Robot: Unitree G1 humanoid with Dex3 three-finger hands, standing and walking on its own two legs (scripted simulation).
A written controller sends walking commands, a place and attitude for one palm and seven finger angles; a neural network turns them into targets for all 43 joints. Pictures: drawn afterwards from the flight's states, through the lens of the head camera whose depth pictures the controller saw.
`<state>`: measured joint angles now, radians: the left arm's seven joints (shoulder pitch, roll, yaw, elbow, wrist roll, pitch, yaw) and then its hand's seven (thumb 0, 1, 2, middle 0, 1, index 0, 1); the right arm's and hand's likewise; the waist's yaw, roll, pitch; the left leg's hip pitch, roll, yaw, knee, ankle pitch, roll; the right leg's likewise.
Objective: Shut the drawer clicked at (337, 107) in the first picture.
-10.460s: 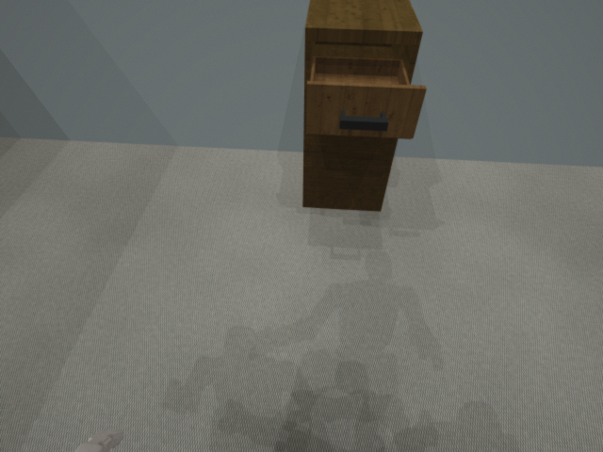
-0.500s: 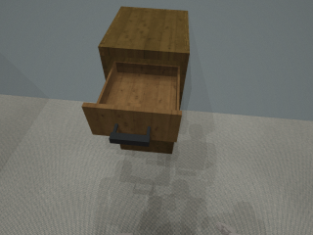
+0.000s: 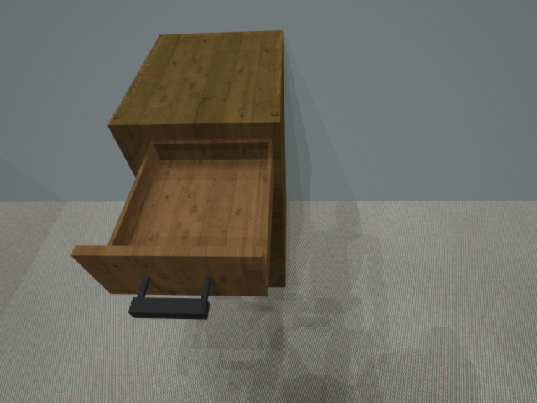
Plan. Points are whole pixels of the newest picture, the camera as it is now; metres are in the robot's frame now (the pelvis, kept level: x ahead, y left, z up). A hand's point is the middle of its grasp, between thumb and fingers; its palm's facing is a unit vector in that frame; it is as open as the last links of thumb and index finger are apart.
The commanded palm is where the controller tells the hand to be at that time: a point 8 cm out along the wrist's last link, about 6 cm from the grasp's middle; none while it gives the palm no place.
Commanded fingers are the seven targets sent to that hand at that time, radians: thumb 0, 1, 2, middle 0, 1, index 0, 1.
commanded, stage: come to a stop and stand still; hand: left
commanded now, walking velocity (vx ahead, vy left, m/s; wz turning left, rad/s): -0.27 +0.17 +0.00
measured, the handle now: (173, 295) +0.30 +0.20 -0.08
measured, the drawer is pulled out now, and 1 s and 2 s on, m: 0.30 0.30 0.30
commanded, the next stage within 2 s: look again from close up in 1.04 s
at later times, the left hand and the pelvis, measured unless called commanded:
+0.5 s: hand out of the picture -0.02 +0.26 -0.18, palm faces +0.10 -0.97 -0.20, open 7.4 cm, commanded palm none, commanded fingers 0.00 0.90 0.90 -0.20 -0.30 -0.20 -0.30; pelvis -0.04 +0.07 +0.00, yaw +0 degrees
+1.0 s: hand out of the picture -0.10 +0.21 -0.17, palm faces +0.03 -0.99 -0.15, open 7.4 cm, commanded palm none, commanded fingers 0.00 0.90 0.90 -0.20 -0.30 -0.20 -0.30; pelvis -0.08 +0.06 +0.01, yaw +0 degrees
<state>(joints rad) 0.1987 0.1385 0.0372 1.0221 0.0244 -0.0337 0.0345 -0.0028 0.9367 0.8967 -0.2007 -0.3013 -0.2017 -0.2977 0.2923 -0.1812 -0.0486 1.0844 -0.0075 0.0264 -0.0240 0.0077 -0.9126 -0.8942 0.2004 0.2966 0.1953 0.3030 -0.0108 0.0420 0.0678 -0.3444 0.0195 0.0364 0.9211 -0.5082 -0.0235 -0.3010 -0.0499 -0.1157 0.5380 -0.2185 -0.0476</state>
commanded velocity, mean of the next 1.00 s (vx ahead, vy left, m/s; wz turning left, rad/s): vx -0.02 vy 0.01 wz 0.00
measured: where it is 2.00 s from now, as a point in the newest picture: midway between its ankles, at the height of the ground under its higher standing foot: outside the picture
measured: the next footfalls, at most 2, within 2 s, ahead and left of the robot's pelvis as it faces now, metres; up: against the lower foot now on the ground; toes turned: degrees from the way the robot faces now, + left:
left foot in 0.32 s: +0.01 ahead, +0.14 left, +0.00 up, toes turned +0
right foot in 0.62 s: -0.01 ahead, -0.01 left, +0.00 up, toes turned -2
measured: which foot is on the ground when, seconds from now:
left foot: up 0.00-0.30, down 0.32-1.00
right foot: down 0.00-0.32, up 0.34-0.60, down 0.62-1.00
